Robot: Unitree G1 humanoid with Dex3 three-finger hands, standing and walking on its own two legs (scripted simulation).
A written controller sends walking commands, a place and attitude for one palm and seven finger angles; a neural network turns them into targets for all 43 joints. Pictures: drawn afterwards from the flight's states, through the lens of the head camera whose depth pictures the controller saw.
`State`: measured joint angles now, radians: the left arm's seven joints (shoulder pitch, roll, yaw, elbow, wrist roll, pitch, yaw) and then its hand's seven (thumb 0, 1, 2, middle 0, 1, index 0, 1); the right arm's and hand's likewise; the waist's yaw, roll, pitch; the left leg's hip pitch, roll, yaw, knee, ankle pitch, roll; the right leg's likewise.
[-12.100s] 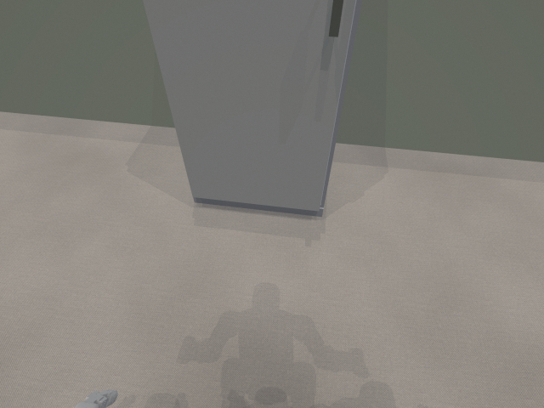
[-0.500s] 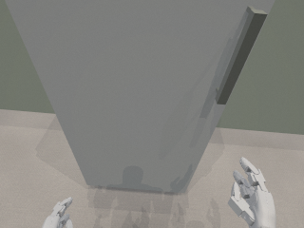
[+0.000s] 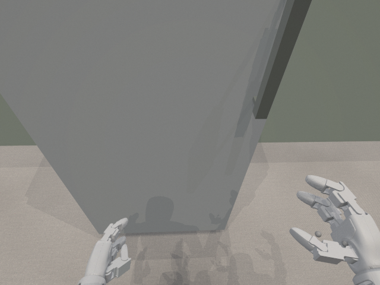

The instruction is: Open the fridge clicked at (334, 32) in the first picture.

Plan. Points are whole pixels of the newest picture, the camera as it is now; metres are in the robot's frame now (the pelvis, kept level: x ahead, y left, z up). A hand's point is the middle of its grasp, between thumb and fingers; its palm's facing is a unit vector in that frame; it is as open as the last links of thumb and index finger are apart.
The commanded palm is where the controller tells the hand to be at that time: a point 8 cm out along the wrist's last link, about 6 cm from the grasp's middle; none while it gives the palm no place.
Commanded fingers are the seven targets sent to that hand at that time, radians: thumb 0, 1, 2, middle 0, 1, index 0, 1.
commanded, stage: raise the hand to about handle height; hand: right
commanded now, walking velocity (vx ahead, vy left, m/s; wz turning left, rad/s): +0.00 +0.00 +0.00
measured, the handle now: (273, 59) +0.46 -0.13 +0.27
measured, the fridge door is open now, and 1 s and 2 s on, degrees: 0 0 0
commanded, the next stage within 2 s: move the hooked fingers beside the handle in 1.36 s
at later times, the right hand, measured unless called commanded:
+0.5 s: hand out of the picture +0.25 -0.27 +0.21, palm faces +0.05 +0.99 -0.12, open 13.4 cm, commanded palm +0.22 -0.31 +0.22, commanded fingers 0.00 0.50 -0.30 0.30 1.20 0.30 1.20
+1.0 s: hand out of the picture +0.29 -0.29 +0.29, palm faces +0.04 +0.99 -0.15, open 14.0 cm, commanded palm +0.24 -0.32 +0.29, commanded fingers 0.00 0.50 -0.30 0.30 1.20 0.30 1.20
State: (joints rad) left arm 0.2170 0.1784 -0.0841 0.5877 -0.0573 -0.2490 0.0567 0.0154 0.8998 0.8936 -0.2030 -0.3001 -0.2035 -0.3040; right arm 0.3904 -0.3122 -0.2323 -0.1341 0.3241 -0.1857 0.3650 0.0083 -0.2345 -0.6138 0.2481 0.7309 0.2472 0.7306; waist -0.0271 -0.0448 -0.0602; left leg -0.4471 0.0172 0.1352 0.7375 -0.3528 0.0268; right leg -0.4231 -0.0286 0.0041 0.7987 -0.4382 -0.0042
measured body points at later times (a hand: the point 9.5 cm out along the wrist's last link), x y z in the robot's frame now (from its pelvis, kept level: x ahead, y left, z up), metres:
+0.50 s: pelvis +0.01 -0.01 +0.02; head -0.02 -0.01 +0.47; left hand +0.22 +0.21 -0.02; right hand +0.24 -0.32 +0.21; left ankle +0.02 +0.10 -0.71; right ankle -0.02 -0.11 -0.71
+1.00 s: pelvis +0.00 +0.00 +0.03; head -0.03 +0.02 +0.48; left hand +0.20 +0.22 -0.04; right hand +0.28 -0.34 +0.30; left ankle +0.02 +0.10 -0.71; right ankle -0.01 -0.11 -0.71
